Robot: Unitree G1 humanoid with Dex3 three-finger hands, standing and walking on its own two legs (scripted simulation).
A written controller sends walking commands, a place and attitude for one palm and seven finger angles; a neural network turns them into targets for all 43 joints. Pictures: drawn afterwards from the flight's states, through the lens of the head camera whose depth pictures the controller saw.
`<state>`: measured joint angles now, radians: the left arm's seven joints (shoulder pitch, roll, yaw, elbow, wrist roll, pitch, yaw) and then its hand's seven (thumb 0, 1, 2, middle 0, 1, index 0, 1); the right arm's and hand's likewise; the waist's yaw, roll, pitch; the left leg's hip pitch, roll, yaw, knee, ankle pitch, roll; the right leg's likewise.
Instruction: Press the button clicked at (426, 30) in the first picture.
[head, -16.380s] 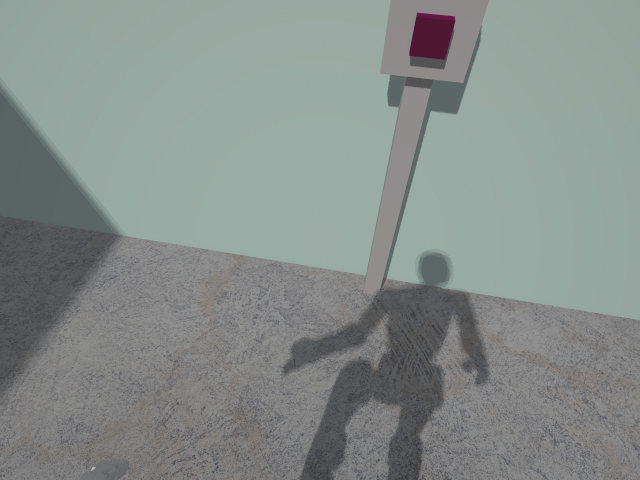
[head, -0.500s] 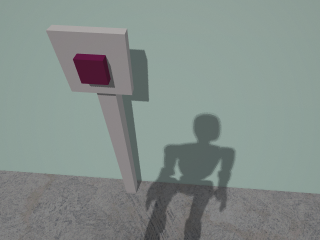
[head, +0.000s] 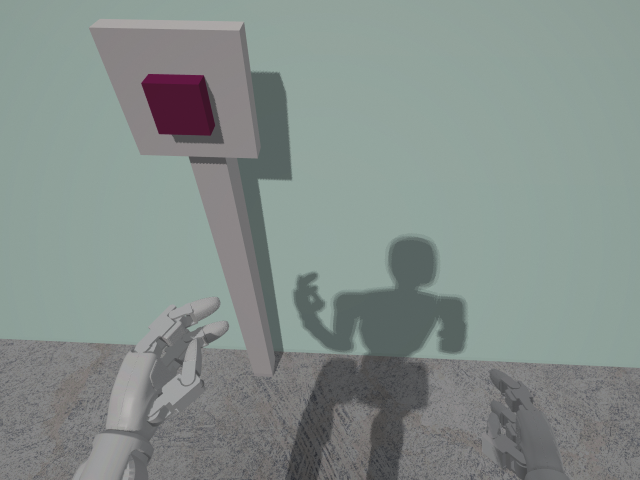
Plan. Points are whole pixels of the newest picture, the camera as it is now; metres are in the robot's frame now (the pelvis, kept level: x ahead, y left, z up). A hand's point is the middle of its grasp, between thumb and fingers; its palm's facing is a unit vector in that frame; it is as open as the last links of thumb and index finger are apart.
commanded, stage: raise the hand and make a fist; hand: left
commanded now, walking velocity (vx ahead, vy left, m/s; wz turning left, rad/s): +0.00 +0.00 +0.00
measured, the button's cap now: (181, 104) +0.53 +0.20 +0.22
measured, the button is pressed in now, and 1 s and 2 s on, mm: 0 0 0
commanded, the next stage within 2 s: aim a knuckle at the button in 1.66 s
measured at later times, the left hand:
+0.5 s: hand (137, 377) +0.22 +0.20 +0.08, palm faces -0.03 -1.00 -0.01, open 3.1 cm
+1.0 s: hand (58, 320) +0.23 +0.24 +0.18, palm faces +0.02 -0.99 -0.10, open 3.1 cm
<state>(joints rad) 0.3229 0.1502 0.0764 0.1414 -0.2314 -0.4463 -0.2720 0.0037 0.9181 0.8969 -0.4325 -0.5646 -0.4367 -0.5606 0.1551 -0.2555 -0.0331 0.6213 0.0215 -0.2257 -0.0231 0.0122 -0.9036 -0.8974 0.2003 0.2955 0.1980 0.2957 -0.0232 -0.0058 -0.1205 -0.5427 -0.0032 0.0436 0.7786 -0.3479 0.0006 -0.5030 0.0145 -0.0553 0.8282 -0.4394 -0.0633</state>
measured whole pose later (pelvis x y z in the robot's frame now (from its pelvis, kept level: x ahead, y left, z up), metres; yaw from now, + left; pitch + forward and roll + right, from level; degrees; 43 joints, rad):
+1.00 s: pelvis +0.01 +0.04 +0.02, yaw +2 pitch -1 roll -1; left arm 0.24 0.30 0.23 -0.29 -0.30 0.07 -0.27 0.01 0.89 0.90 -1.30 -1.50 -1.30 -1.50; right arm 0.20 -0.24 0.08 0.58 0.05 -0.27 -0.07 0.01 -0.90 -0.90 0.20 0.30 0.20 0.30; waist 0.06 0.05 -0.06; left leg -0.29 -0.03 0.01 0.61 -0.30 0.05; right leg -0.20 0.00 -0.08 0.56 -0.34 -0.01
